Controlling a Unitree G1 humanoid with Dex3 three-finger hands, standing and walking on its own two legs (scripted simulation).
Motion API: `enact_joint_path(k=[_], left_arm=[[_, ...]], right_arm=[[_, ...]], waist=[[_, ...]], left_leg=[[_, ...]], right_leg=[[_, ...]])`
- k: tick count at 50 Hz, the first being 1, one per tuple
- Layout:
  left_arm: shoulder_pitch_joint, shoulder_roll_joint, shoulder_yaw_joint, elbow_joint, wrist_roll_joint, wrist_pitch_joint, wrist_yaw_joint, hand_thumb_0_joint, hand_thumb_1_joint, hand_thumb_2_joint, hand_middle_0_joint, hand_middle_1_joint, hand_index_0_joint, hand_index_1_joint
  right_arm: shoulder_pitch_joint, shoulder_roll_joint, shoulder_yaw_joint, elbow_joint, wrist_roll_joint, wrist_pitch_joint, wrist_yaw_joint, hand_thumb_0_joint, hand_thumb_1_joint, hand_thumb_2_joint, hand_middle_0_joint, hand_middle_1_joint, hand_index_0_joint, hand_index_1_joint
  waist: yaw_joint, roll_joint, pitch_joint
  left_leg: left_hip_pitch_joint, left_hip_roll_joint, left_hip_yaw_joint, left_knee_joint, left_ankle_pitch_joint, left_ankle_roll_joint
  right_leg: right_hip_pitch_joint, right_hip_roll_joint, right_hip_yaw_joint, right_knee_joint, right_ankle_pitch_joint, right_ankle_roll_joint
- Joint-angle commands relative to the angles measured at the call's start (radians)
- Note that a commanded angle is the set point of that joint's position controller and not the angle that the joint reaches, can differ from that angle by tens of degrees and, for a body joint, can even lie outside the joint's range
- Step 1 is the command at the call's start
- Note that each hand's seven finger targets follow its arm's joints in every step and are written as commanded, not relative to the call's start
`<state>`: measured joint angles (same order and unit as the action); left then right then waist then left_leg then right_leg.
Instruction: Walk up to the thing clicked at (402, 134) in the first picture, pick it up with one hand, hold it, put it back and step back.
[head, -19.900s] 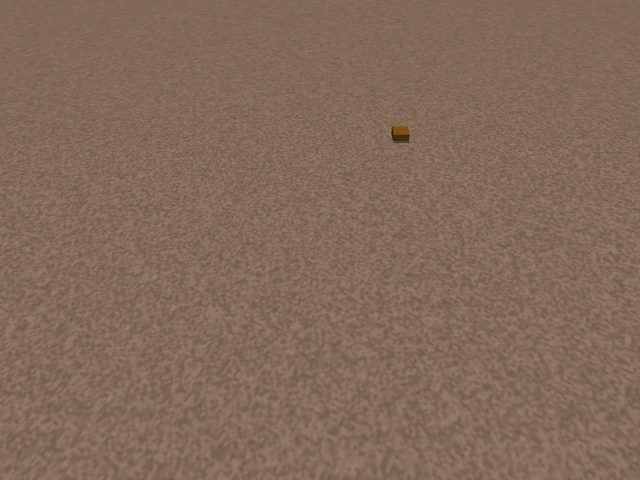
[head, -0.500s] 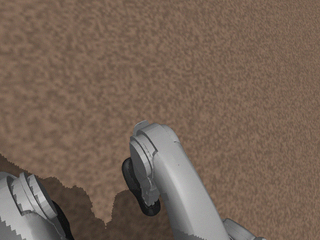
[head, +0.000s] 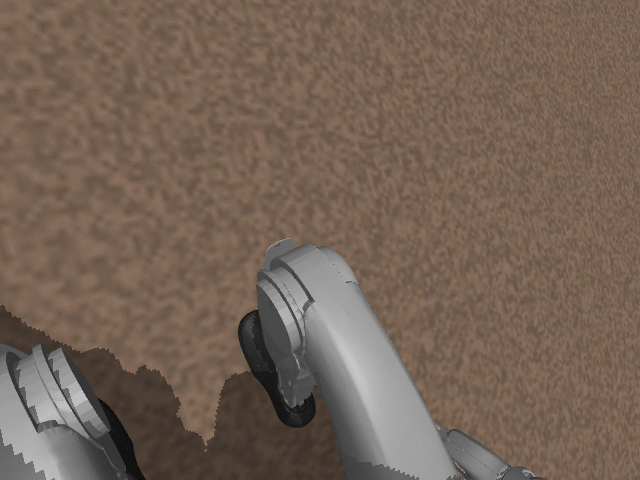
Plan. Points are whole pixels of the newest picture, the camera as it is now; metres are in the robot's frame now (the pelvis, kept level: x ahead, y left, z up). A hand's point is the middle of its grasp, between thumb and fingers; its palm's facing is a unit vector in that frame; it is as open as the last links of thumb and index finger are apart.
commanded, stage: close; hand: left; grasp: from above
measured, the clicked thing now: out of the picture +0.45 +0.34 -0.29
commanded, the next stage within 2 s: settle in 0.26 s
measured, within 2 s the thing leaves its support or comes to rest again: leaves its support in 0.66 s
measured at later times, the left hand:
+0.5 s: hand out of the picture +0.43 +0.33 -0.25, palm faces -0.32 -0.27 -0.91, open 10.3 cm
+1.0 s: hand out of the picture +0.43 +0.35 -0.17, palm faces -0.30 -0.25 -0.92, open 10.2 cm
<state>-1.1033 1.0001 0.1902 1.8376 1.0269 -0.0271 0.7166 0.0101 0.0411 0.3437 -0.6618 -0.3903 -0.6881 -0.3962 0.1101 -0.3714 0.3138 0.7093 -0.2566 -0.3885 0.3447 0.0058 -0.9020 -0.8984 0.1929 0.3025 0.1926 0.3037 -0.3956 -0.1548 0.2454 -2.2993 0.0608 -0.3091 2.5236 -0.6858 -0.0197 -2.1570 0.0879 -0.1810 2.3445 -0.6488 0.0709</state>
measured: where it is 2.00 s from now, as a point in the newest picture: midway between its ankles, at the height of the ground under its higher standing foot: (212, 433)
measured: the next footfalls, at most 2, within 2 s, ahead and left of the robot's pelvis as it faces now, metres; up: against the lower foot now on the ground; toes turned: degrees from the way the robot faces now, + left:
none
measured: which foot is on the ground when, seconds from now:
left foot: down 0.00-1.00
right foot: down 0.00-1.00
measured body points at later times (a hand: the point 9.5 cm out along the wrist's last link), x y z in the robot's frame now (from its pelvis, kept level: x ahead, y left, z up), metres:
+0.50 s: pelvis +0.00 +0.00 +0.00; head +0.27 +0.12 +0.33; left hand +0.45 +0.34 -0.20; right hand +0.03 -0.24 -0.05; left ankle +0.07 +0.14 -0.28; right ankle +0.12 -0.12 -0.28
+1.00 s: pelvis +0.01 +0.00 +0.01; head +0.24 +0.10 +0.38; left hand +0.45 +0.36 -0.12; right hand +0.06 -0.26 -0.06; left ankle +0.07 +0.14 -0.28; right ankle +0.12 -0.12 -0.28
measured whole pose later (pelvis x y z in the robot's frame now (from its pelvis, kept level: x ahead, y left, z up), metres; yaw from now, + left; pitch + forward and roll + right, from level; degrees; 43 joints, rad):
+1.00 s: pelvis +0.01 +0.00 +0.01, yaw +2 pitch +30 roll -12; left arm -0.99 0.79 0.16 1.60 1.00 0.07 0.56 0.00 0.02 0.13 -0.88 -0.14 -0.90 -0.15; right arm 0.18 -0.34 0.16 0.76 -0.19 -0.31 0.35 0.01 -0.91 -0.90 0.19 0.30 0.19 0.30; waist -0.31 -0.02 0.03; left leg -2.32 0.06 -0.24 2.46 -0.68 -0.02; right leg -2.20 0.07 -0.14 2.32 -0.66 0.05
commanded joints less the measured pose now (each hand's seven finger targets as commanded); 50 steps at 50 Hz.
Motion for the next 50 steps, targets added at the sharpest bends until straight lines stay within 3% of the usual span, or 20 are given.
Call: enact_joint_path(k=[1, 11, 13, 18, 19, 22, 26, 31, 32, 34, 36, 39, 41, 43, 44, 45, 46, 47, 48, 50], left_arm=[[-0.207, 0.192, -0.012, -0.088, -0.005, 0.002, 0.023, 0.000, 0.470, 0.400, -0.912, -0.380, -0.907, -0.384], [-0.206, 0.178, -0.034, -0.091, 0.002, -0.007, 0.007, 0.000, 0.603, 0.410, -1.027, -0.341, -1.016, -0.352], [-0.189, 0.174, -0.026, -0.090, -0.009, -0.009, 0.010, 0.000, 0.657, 0.430, -1.065, -0.347, -1.053, -0.358], [-0.211, 0.158, -0.042, -0.096, -0.009, -0.010, 0.021, 0.000, 0.747, 0.427, -1.136, -0.329, -1.124, -0.341], [-0.201, 0.157, -0.037, -0.085, -0.009, -0.010, 0.023, 0.000, 0.739, 0.440, -1.162, -0.391, -1.167, -0.389], [-0.207, 0.178, -0.029, -0.097, -0.011, -0.006, 0.024, 0.000, 0.859, 0.526, -1.273, -0.378, -1.265, -0.389], [-0.212, 0.180, -0.025, -0.118, -0.022, 0.010, 0.003, 0.000, 0.912, 0.521, -1.316, -0.361, -1.306, -0.374], [-0.203, 0.166, -0.031, -0.182, -0.009, 0.021, -0.019, 0.000, 0.963, 0.535, -1.367, -0.341, -1.351, -0.361], [-0.220, 0.189, -0.013, -0.220, 0.002, 0.020, -0.012, 0.000, 0.965, 0.544, -1.368, -0.350, -1.352, -0.370], [-0.241, 0.167, -0.015, -0.257, 0.010, 0.027, -0.014, 0.000, 0.970, 0.514, -1.376, -0.310, -1.360, -0.330], [-0.227, 0.174, 0.015, -0.291, 0.006, 0.036, -0.013, 0.000, 0.975, 0.529, -1.387, -0.301, -1.364, -0.328], [-0.207, 0.078, -0.024, -0.324, -0.002, 0.057, -0.027, 0.000, 0.940, 0.489, -1.355, -0.285, -1.335, -0.309], [-0.182, 0.060, -0.023, -0.318, -0.010, 0.078, -0.047, 0.000, 0.926, 0.492, -1.343, -0.298, -1.323, -0.322], [-0.163, 0.020, -0.034, -0.349, -0.029, 0.087, -0.075, 0.000, 0.932, 0.488, -1.351, -0.295, -1.330, -0.319], [-0.156, -0.008, -0.053, -0.353, -0.027, 0.093, -0.093, 0.000, 0.909, 0.506, -1.338, -0.301, -1.314, -0.328], [-0.104, -0.006, -0.043, -0.292, -0.027, 0.101, -0.107, 0.000, 0.888, 0.507, -1.323, -0.307, -1.298, -0.335], [-0.101, 0.033, -0.013, -0.325, -0.020, 0.101, -0.118, 0.000, 0.885, 0.525, -1.318, -0.319, -1.292, -0.347], [-0.131, 0.022, -0.015, -0.362, -0.014, 0.101, -0.133, 0.000, 0.900, 0.508, -1.322, -0.315, -1.301, -0.339], [-0.113, -0.029, -0.032, -0.331, -0.032, 0.104, -0.144, 0.000, 0.901, 0.530, -1.335, -0.315, -1.310, -0.344], [-0.158, -0.074, -0.074, -0.382, -0.035, 0.095, -0.170, 0.000, 0.911, 0.515, -1.349, -0.300, -1.321, -0.332]], right_arm=[[0.205, -0.331, -0.090, 0.029, 0.007, -0.003, 0.003, 0.000, -0.890, -0.901, 0.199, 0.300, 0.199, 0.300], [0.216, -0.326, -0.078, 0.025, 0.007, 0.004, -0.005, 0.000, -0.887, -0.900, 0.199, 0.300, 0.199, 0.300], [0.207, -0.329, -0.081, 0.027, 0.012, 0.005, -0.008, 0.000, -0.885, -0.899, 0.199, 0.300, 0.199, 0.300], [0.210, -0.326, -0.079, 0.022, 0.009, 0.008, -0.009, 0.000, -0.887, -0.900, 0.199, 0.300, 0.199, 0.300], [0.211, -0.337, -0.083, 0.024, 0.008, 0.010, -0.010, 0.000, -0.905, -0.903, 0.200, 0.300, 0.199, 0.300], [0.212, -0.333, -0.081, 0.022, 0.008, 0.012, -0.013, 0.000, -0.902, -0.902, 0.200, 0.300, 0.199, 0.300], [0.214, -0.323, -0.084, 0.024, 0.011, 0.012, -0.011, 0.000, -0.903, -0.903, 0.200, 0.300, 0.199, 0.300], [0.218, -0.310, -0.104, 0.031, 0.022, 0.027, -0.011, 0.000, -0.902, -0.903, 0.200, 0.300, 0.199, 0.300], [0.225, -0.319, -0.111, 0.034, 0.023, 0.031, -0.011, 0.000, -0.902, -0.903, 0.200, 0.300, 0.199, 0.300], [0.239, -0.320, -0.132, 0.047, 0.021, 0.033, -0.005, 0.000, -0.900, -0.902, 0.200, 0.300, 0.199, 0.300], [0.235, -0.312, -0.150, 0.053, 0.031, 0.038, -0.003, 0.000, -0.901, -0.902, 0.200, 0.300, 0.199, 0.300], [0.236, -0.289, -0.176, 0.046, 0.041, 0.049, 0.002, 0.000, -0.900, -0.902, 0.199, 0.300, 0.199, 0.300], [0.263, -0.288, -0.194, 0.057, 0.048, 0.054, 0.002, 0.000, -0.902, -0.903, 0.199, 0.300, 0.199, 0.300], [0.243, -0.274, -0.210, 0.049, 0.063, 0.055, 0.006, 0.000, -0.902, -0.903, 0.199, 0.300, 0.199, 0.300], [0.253, -0.274, -0.215, 0.050, 0.065, 0.058, 0.008, 0.000, -0.902, -0.903, 0.199, 0.300, 0.199, 0.300], [0.274, -0.280, -0.229, 0.072, 0.068, 0.064, 0.005, 0.000, -0.903, -0.903, 0.199, 0.300, 0.199, 0.300], [0.287, -0.279, -0.237, 0.080, 0.073, 0.072, 0.005, 0.000, -0.902, -0.903, 0.199, 0.300, 0.199, 0.300], [0.304, -0.271, -0.241, 0.082, 0.075, 0.077, 0.006, 0.000, -0.898, -0.901, 0.199, 0.300, 0.199, 0.300], [0.300, -0.257, -0.243, 0.082, 0.078, 0.084, 0.003, 0.000, -0.899, -0.902, 0.199, 0.300, 0.199, 0.300], [0.284, -0.253, -0.252, 0.067, 0.086, 0.083, -0.001, 0.000, -0.898, -0.902, 0.199, 0.300, 0.199, 0.300]], waist=[[-0.063, 0.521, -0.625], [-0.071, 0.508, -0.634], [-0.056, 0.498, -0.627], [-0.070, 0.510, -0.616], [-0.069, 0.506, -0.615], [-0.062, 0.506, -0.625], [-0.051, 0.522, -0.619], [-0.032, 0.585, -0.711], [-0.023, 0.614, -0.737], [-0.027, 0.641, -0.747], [0.000, 0.665, -0.761], [0.013, 0.641, -0.797], [0.018, 0.622, -0.794], [0.050, 0.603, -0.810], [0.042, 0.599, -0.798], [0.043, 0.560, -0.786], [0.057, 0.537, -0.791], [0.056, 0.543, -0.809], [0.053, 0.508, -0.813], [0.042, 0.470, -0.797]], left_leg=[[0.457, 0.033, 0.108, -0.270, 0.146, 0.011], [0.456, 0.030, 0.121, -0.258, 0.164, 0.015], [0.443, 0.032, 0.118, -0.260, 0.151, 0.014], [0.452, 0.035, 0.110, -0.268, 0.146, 0.011], [0.444, 0.034, 0.109, -0.272, 0.144, 0.011], [0.440, 0.033, 0.122, -0.261, 0.138, 0.015], [0.446, 0.030, 0.122, -0.275, 0.126, 0.012], [0.510, 0.031, 0.119, -0.289, 0.176, 0.003], [0.523, 0.032, 0.119, -0.295, 0.196, 0.002], [0.548, 0.030, 0.125, -0.298, 0.209, -0.001], [0.547, 0.030, 0.131, -0.307, 0.203, -0.004], [0.522, 0.023, 0.154, -0.307, 0.204, 0.005], [0.503, 0.016, 0.168, -0.319, 0.198, 0.011], [0.499, 0.017, 0.162, -0.328, 0.188, 0.012], [0.494, 0.013, 0.163, -0.333, 0.190, 0.013], [0.458, 0.011, 0.170, -0.328, 0.170, 0.020], [0.438, 0.009, 0.167, -0.331, 0.160, 0.023], [0.438, 0.003, 0.172, -0.325, 0.166, 0.026], [0.421, 0.005, 0.178, -0.323, 0.157, 0.030], [0.412, 0.000, 0.179, -0.325, 0.134, 0.037]], right_leg=[[0.327, 0.023, -0.121, -0.216, 0.209, -0.078], [0.348, 0.031, -0.114, -0.229, 0.230, -0.077], [0.341, 0.030, -0.116, -0.227, 0.217, -0.077], [0.335, 0.030, -0.122, -0.224, 0.220, -0.077], [0.336, 0.032, -0.123, -0.226, 0.215, -0.078], [0.349, 0.033, -0.113, -0.239, 0.210, -0.075], [0.326, 0.023, -0.111, -0.231, 0.191, -0.078], [0.336, 0.026, -0.111, -0.214, 0.240, -0.087], [0.338, 0.027, -0.112, -0.214, 0.255, -0.089], [0.310, 0.023, -0.110, -0.205, 0.264, -0.093], [0.288, 0.022, -0.105, -0.202, 0.252, -0.097], [0.299, 0.026, -0.088, -0.233, 0.259, -0.097], [0.306, 0.027, -0.076, -0.243, 0.254, -0.097], [0.262, 0.023, -0.078, -0.235, 0.231, -0.100], [0.256, 0.020, -0.075, -0.234, 0.231, -0.100], [0.264, 0.026, -0.064, -0.245, 0.214, -0.100], [0.246, 0.021, -0.060, -0.240, 0.199, -0.098], [0.241, 0.016, -0.057, -0.237, 0.201, -0.098], [0.263, 0.021, -0.045, -0.250, 0.191, -0.098], [0.238, 0.019, -0.037, -0.266, 0.161, -0.096]])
